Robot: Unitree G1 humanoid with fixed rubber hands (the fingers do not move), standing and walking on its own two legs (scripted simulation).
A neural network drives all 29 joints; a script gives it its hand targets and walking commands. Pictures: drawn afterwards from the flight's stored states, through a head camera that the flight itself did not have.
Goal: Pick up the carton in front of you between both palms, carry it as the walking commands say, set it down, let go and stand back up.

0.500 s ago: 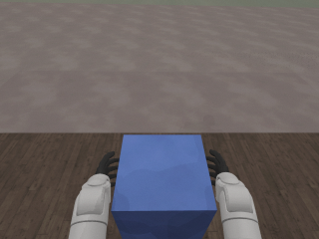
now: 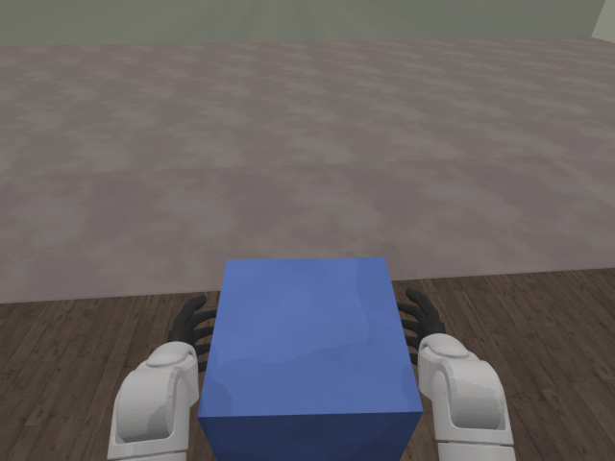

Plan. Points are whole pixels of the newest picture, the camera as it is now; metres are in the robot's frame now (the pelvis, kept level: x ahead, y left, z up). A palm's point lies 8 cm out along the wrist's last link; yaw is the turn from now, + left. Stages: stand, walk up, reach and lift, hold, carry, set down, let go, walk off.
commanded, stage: carry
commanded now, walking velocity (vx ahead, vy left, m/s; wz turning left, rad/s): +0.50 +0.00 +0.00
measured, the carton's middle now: (307, 376) +0.27 +0.01 +0.02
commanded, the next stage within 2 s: none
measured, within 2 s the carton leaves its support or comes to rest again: neither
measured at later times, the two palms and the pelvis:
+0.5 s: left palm (241, 219) +0.53 +0.12 +0.10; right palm (410, 220) +0.52 -0.18 +0.10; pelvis +0.26 -0.02 +0.01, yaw +1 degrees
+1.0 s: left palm (257, 146) +0.85 +0.12 +0.10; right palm (377, 143) +0.86 -0.18 +0.10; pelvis +0.60 -0.03 +0.00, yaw +2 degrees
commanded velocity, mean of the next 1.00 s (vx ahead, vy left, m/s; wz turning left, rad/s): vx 0.50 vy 0.00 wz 0.00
